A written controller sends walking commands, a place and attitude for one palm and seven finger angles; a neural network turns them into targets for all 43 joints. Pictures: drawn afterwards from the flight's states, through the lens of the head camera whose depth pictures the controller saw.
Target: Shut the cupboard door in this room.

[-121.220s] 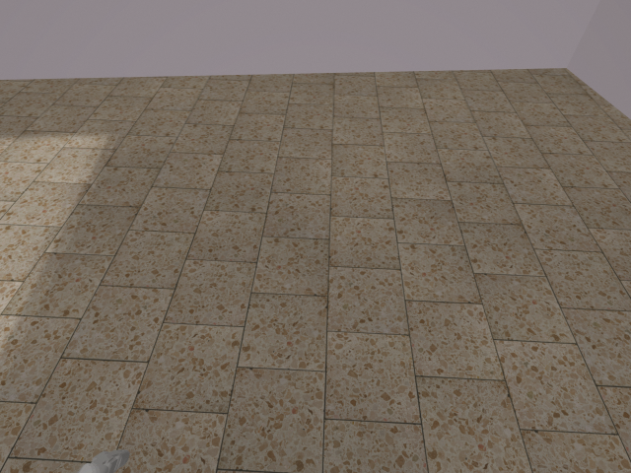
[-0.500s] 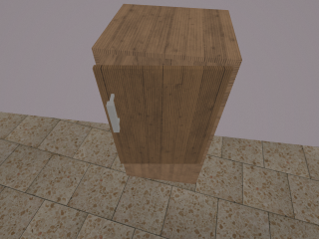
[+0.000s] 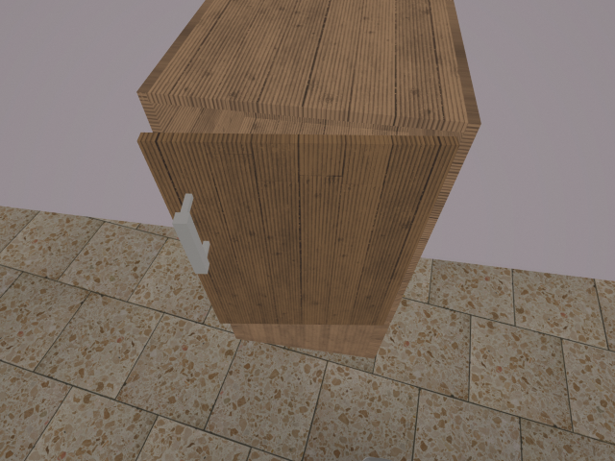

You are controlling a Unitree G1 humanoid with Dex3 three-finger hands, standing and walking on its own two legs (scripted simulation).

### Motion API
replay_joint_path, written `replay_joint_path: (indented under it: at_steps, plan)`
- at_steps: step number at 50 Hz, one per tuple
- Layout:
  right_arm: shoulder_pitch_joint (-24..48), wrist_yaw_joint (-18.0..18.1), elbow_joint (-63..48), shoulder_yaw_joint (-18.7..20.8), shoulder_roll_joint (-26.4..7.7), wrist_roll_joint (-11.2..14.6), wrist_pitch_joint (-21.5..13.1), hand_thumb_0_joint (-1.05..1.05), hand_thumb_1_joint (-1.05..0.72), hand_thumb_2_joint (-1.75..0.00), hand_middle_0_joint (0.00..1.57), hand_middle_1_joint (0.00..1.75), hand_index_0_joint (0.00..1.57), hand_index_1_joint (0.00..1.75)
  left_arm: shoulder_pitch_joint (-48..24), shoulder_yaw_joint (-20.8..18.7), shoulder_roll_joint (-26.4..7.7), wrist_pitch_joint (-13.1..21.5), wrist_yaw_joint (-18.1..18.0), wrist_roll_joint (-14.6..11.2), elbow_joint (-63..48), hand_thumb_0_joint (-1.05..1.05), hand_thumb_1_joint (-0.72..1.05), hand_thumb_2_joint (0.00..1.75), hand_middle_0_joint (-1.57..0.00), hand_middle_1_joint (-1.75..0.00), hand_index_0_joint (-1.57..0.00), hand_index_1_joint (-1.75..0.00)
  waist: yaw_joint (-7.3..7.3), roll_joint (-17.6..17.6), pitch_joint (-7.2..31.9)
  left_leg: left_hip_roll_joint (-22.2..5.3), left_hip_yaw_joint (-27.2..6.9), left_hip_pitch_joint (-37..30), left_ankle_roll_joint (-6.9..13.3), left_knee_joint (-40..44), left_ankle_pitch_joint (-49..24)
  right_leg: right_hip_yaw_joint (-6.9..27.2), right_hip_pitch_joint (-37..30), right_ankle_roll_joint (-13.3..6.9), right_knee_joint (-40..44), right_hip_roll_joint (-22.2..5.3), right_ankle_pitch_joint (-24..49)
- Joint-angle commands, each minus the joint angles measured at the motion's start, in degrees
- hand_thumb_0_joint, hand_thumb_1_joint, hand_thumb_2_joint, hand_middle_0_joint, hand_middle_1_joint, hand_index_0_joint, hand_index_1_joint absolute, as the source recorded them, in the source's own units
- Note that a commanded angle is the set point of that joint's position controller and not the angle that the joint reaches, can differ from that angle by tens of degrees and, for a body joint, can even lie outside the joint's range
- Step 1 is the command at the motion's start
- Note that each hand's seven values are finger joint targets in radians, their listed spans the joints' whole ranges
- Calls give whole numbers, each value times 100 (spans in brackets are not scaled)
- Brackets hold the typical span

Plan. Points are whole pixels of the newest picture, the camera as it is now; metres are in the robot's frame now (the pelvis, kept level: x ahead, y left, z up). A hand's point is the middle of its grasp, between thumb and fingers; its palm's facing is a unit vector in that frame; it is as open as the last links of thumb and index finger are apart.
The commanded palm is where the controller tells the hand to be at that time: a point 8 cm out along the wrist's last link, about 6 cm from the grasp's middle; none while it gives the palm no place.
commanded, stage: come to a stop and stand still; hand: left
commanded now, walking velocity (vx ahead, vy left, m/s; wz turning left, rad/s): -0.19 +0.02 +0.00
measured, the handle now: (195, 235) +0.44 +0.21 -0.02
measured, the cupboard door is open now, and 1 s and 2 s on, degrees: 8 8 8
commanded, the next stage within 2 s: look again from close up in 0.98 s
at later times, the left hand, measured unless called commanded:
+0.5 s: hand out of the picture +0.00 +0.18 -0.17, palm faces +0.10 -0.98 -0.19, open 7.3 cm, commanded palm none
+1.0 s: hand out of the picture -0.04 +0.12 -0.16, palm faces +0.07 -0.99 -0.13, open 7.4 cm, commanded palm none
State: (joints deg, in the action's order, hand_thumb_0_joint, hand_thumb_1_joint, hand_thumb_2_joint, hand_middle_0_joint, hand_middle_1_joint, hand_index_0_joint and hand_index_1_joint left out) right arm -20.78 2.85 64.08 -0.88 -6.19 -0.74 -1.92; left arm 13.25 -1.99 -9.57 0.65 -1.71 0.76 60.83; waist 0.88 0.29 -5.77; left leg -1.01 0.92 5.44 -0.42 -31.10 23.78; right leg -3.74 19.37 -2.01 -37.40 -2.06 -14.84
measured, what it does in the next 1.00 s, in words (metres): steps on the spot: left foot, then right foot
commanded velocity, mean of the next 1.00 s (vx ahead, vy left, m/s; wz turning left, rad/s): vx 0.00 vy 0.01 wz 0.00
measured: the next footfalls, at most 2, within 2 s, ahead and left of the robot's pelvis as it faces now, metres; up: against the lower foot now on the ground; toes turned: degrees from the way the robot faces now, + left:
left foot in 0.32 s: +0.03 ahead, +0.11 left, +0.00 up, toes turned +6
right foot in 0.56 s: +0.00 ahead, -0.11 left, +0.00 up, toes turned +0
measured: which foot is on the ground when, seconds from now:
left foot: down 0.00-0.04, up 0.06-0.30, down 0.32-1.00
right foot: down 0.00-0.36, up 0.38-0.54, down 0.56-1.00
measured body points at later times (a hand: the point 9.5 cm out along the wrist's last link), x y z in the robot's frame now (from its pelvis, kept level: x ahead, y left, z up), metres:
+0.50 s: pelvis -0.03 +0.00 +0.01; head -0.02 +0.01 +0.46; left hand +0.00 +0.23 -0.15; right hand +0.04 -0.23 -0.14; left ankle -0.01 +0.11 -0.73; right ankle -0.03 -0.11 -0.71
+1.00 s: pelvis -0.02 -0.03 +0.01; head +0.00 -0.02 +0.46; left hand -0.05 +0.17 -0.15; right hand -0.03 -0.23 -0.15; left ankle -0.01 +0.11 -0.73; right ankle -0.04 -0.11 -0.73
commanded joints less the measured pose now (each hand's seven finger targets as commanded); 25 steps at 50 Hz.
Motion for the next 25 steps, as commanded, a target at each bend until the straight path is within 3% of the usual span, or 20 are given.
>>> replay_joint_path:
  at_steps: [1, 2, 3, 4, 7, 8, 9, 11, 14, 15, 16, 17, 18, 19, 20, 22, 25]
  plan:
    - [-296, 25, -336, 300, -699, 121, -11, 0, -90, -90, 20, 30, 20, 30, 1364, -172, -980, 135, -56, 8, 102, 0, 90, 90, -20, -30, -20, -30, -415, 666, 1153, 74, 56, 1329, 58, -1096, -1048, 1513, -2124, -863, 530, -1649, 5792]
    - [-292, 35, -350, 317, -507, 131, 56, 0, -90, -90, 20, 30, 20, 30, 1273, -169, -1081, 108, -71, 17, 58, 0, 90, 90, -20, -30, -20, -30, -370, 855, 1177, 176, 69, 1381, 3, -1623, 860, 1601, -2017, -1236, 742, -2079, 6499]
    - [-58, 45, -385, 314, -406, 115, 124, 0, -90, -90, 20, 30, 20, 30, 1047, -171, -1007, 92, -102, 50, -34, 0, 90, 90, -20, -30, -20, -30, -418, 1103, 945, 69, -81, 1546, 19, -2124, 1306, 1686, -1747, -1365, 875, -2069, 6482]
    - [64, 39, -415, 320, -356, 104, 172, 0, -90, -90, 20, 30, 20, 30, 804, -158, -904, 49, -129, 87, -97, 0, 90, 90, -20, -30, -20, -30, -388, 1096, 746, 42, -130, 1638, 13, -2314, 1361, 1595, -1491, -1392, 949, -2029, 6145]
    - [121, -58, -416, 344, -325, 68, 275, 0, -90, -90, 20, 30, 20, 30, 272, -172, -920, -38, -126, 113, -362, 0, 90, 90, -20, -30, -20, -30, -232, 985, 595, 53, 15, 1593, -43, -2131, 882, 1072, -1029, -1105, 1142, -1635, 4821]
    - [118, -91, -441, 356, -333, 57, 310, 0, -90, -90, 20, 30, 20, 30, 205, -191, -971, -63, -115, 110, -434, 0, 90, 90, -20, -30, -20, -30, -212, 1067, 645, 80, 110, 1504, -73, -2046, 663, 1012, -893, -1042, 1228, -1572, 4267]
    - [114, -116, -442, 359, -315, 44, 312, 0, -90, -90, 20, 30, 20, 30, 108, -217, -990, -85, -122, 115, -479, 0, 90, 90, -20, -30, -20, -30, -193, 863, 675, 76, 178, 1385, -90, -1773, 458, 994, -822, -1026, 1255, -1531, 3821]
    - [126, -152, -528, 360, -370, 15, 334, 0, -90, -90, 20, 30, 20, 30, 13, -259, -1085, -115, -105, 118, -586, 0, 90, 90, -20, -30, -20, -30, -152, 871, 725, 94, 267, 1168, -114, -1356, 88, 1081, -544, -931, 1364, -1472, 2797]
    - [-142, -175, -498, 352, -371, 10, 277, 0, -90, -90, 20, 30, 20, 30, -211, -250, -1028, -165, -78, 84, -667, 0, 90, 90, -20, -30, -20, -30, 59, 699, 722, 105, 417, 153, -91, 246, -953, 899, 111, -519, 1152, -1140, 953]
    - [-215, -166, -503, 353, -558, 3, 233, 0, -90, -90, 20, 30, 20, 30, -232, -208, -842, -202, -66, 49, -717, 0, 90, 90, -20, -30, -20, -30, 87, 184, 627, -125, 176, -93, -10, 711, -1069, 737, 445, -283, 870, -836, 69]
    - [-80, -155, -612, 387, -875, -54, 171, 0, -90, -90, 20, 30, 20, 30, -178, -152, -524, -256, -42, 16, -787, 0, 90, 90, -20, -30, -20, -30, 6, -994, 447, -1003, -1068, 374, 347, 1392, -1087, 355, 617, 42, 326, -243, -944]
    - [208, -134, -802, 394, -1082, -103, 165, 0, -90, -90, 20, 30, 20, 30, -171, -116, -371, -262, -47, 9, -828, 0, 90, 90, -20, -30, -20, -30, -58, -1571, 209, -1644, -1763, 1133, 821, 1960, -999, 65, 345, 189, -304, 34, -1448]
    - [567, -143, -916, 354, -1072, -127, 169, 0, -90, -90, 20, 30, 20, 30, -134, -115, -408, -244, -33, 28, -790, 0, 90, 90, -20, -30, -20, -30, -157, -1074, 156, -1681, -1677, 1730, 1043, 2042, -573, 266, -100, 136, -693, -27, -1344]
    - [813, -118, -933, 330, -958, -117, 108, 0, -90, -90, 20, 30, 20, 30, -12, -93, -323, -255, -29, 89, -670, 0, 90, 90, -20, -30, -20, -30, -269, -1355, 121, -1509, -1546, 1867, 1013, 2180, -377, 310, -247, 108, -787, -71, -1317]
    - [912, -100, -933, 298, -927, -112, 96, 0, -90, -90, 20, 30, 20, 30, 91, -77, -337, -251, 13, 110, -540, 0, 90, 90, -20, -30, -20, -30, -286, -1165, 138, -1338, -1354, 1725, 941, 2099, -208, 367, -279, 97, -847, -67, -1053]
    - [911, -95, -927, 296, -949, -104, 112, 0, -90, -90, 20, 30, 20, 30, 322, -21, -186, -224, 71, 97, -397, 0, 90, 90, -20, -30, -20, -30, -277, -896, 185, -1242, -1158, 1557, 916, 2038, 165, 290, -279, 124, -702, -7, -816]
    - [648, -97, -836, 327, -1000, -99, 130, 0, -90, -90, 20, 30, 20, 30, 397, 57, -92, -127, 99, 86, -312, 0, 90, 90, -20, -30, -20, -30, -162, -497, 113, -1166, -1043, 1175, 854, 1823, 136, 176, -391, 161, 350, 45, -832]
